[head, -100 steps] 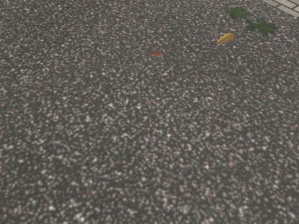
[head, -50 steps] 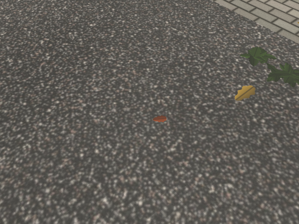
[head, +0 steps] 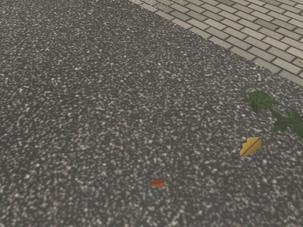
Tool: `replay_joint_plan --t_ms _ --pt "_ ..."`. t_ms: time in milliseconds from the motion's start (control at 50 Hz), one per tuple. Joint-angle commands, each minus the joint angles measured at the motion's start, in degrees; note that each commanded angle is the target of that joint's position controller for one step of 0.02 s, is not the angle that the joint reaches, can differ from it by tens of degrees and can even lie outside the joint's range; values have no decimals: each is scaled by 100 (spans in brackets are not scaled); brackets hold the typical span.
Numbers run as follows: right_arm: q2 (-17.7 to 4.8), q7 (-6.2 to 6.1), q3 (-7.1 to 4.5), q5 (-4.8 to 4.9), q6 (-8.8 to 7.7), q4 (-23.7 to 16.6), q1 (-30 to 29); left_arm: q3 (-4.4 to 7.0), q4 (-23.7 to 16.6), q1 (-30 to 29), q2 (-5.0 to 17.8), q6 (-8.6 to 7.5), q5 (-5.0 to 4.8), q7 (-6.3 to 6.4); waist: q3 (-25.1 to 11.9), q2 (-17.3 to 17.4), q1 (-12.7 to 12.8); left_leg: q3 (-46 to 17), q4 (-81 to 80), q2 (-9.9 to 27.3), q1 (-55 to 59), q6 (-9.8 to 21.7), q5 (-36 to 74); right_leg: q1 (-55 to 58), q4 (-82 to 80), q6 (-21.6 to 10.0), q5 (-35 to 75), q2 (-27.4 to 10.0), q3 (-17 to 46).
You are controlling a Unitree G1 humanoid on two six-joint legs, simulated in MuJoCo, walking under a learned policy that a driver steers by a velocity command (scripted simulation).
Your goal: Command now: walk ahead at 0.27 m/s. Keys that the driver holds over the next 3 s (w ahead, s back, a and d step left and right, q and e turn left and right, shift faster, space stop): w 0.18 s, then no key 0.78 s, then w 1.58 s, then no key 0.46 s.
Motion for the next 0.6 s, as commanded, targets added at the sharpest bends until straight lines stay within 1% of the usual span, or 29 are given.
replay_joint_plan --t_ms 20,40,60,80,120,160,180,200,220,240,260,280,300,320,340,360,380,400,440,460,500,520,560,580,600 --pt "-847 -11 -220 -10 -71 113 973 33 -619 -720 229 -175 114 -103 1342 823 -346 -2474 -1813 1945 190 1011 -2078 -2035 630 -143 -301 -145 -185" --pt "-847 1 -236 -47 -106 127 1007 69 -736 -882 356 -228 146 -128 1376 721 -376 -2659 -1852 2174 278 1153 -1571 -2218 923 -148 -273 -301 -126" --pt "-816 15 -236 -92 -150 138 1051 115 -825 -974 474 -273 117 -154 1308 574 -373 -2645 -1838 2241 539 1202 -991 -2448 1187 -150 -451 -375 -34" --pt "-820 24 -241 -120 -189 148 1069 149 -885 -997 527 -305 87 -180 1222 467 -348 -2509 -1792 2241 794 1192 -476 -2623 1343 -141 -528 -452 36" --pt "-821 32 -241 -115 -246 125 960 183 -985 -1030 518 -344 14 -231 1075 373 -248 -2028 -1722 2046 909 1012 173 -2500 1161 -101 -338 -512 39" --pt "-853 48 -241 -82 -274 78 761 197 -1045 -990 437 -339 -2 -279 972 424 -116 -1514 -1608 1770 487 817 628 -1786 780 -54 66 -360 -170" --pt "-882 58 -244 -50 -278 44 596 202 -1010 -791 376 -330 -4 -294 916 450 38 -1218 -1442 1609 73 704 836 -1155 497 -53 349 -234 -330" --pt "-874 65 -232 -3 -276 20 399 210 -862 -354 286 -331 -3 -279 846 395 279 -841 -1014 1369 -458 532 1535 -235 121 -62 754 -19 -528" --pt "-841 71 -206 4 -294 42 418 290 -605 284 384 -337 4 -225 587 219 499 -519 -234 1089 -839 348 2653 752 -73 -90 933 231 -596" --pt "-750 74 -157 9 -320 58 464 405 -406 1041 682 -372 78 -143 138 -97 819 -108 972 757 -1261 91 2871 1674 -315 -203 1026 -161 -100" --pt "-389 75 -42 69 -323 -189 505 554 -393 1792 1432 -396 180 -53 -391 -1250 989 384 3005 122 -2222 -287 927 2351 -1169 -677 1253 -1827 2090" --pt "-524 60 -137 37 -267 -209 593 562 -301 1751 1564 -299 62 -41 -523 -1390 799 -99 4317 -169 -2534 -251 -1187 1977 -1665 -1271 2852 -2581 3407" --pt "-426 54 -124 -45 -196 -237 487 480 -481 994 1373 -280 -16 -45 -134 -645 360 -515 4751 215 -2561 -179 -1016 1354 -1410 -1277 3217 -2473 2686" --pt "-258 77 -77 -71 -187 -260 319 381 -624 456 1058 -309 -32 -74 105 -278 234 -565 4622 375 -2495 -161 -685 832 -1417 -1148 3561 -2202 2017" --pt "-196 82 -83 -53 -169 -236 353 292 -668 159 839 -320 -3 -82 223 -204 37 -559 4247 517 -2310 -148 -459 525 -1504 -903 3753 -1892 1498" --pt "-276 89 -113 -90 -120 -231 380 209 -669 51 646 -334 13 -63 252 -316 -67 -514 3919 569 -2120 -164 -301 343 -1572 -763 4017 -1687 1150" --pt "-276 101 -122 -105 -60 -186 462 160 -654 14 581 -347 46 -46 188 -402 -147 -430 3754 504 -1889 -180 -158 228 -1546 -705 4454 -1547 850" --pt "-270 105 -128 -96 -8 -183 474 114 -609 89 554 -372 69 -30 101 -420 -205 -407 3501 448 -1717 -197 -39 187 -1483 -690 4906 -1480 666" --pt "-181 83 -93 -35 79 -206 337 44 -565 89 611 -412 95 11 30 -457 -308 -366 2674 393 -1489 -253 104 132 -1410 -698 5261 -1390 395" --pt "-148 59 -66 -22 106 -242 161 18 -559 62 648 -418 100 27 21 -508 -296 -342 2201 370 -1368 -263 167 114 -1369 -690 5243 -1347 314" --pt "-189 6 -39 5 148 -290 -146 -19 -502 161 677 -391 88 49 -59 -691 -173 -242 1543 289 -1152 -279 318 188 -1292 -704 5043 -1324 299" --pt "-223 -11 -32 21 164 -285 -220 -33 -463 239 671 -365 77 51 -116 -740 -118 -215 1337 273 -1025 -276 427 215 -1274 -705 4771 -1340 346" --pt "-253 -26 -17 26 171 -263 -344 -64 -424 261 621 -299 46 52 -74 -672 -72 -207 884 294 -729 -253 581 89 -1282 -669 3703 -1379 515" --pt "-225 -26 -1 5 160 -228 -331 -76 -433 157 603 -261 10 56 3 -548 -146 -194 429 310 -455 -231 843 -81 -1250 -584 2940 -1340 570" --pt "-259 -27 11 -28 133 -207 -350 -78 -423 134 593 -228 -5 61 108 -346 -192 -319 -134 400 -148 -221 1356 -273 -1222 -401 2088 -1222 616"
